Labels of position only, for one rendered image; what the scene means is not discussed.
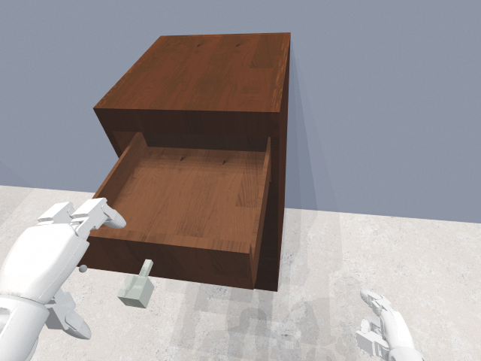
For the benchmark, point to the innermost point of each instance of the drawer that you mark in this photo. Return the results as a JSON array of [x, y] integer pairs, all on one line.
[[193, 204]]

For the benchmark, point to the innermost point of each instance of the robot right hand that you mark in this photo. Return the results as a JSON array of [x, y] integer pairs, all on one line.
[[378, 338]]

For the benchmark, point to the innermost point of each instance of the cabinet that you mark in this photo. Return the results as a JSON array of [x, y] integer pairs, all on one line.
[[228, 84]]

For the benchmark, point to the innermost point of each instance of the robot left hand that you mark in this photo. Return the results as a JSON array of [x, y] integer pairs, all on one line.
[[45, 255]]

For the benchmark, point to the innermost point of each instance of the handle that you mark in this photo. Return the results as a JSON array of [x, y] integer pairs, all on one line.
[[137, 290]]

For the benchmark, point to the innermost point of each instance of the left robot forearm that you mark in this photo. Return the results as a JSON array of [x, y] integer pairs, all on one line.
[[21, 321]]

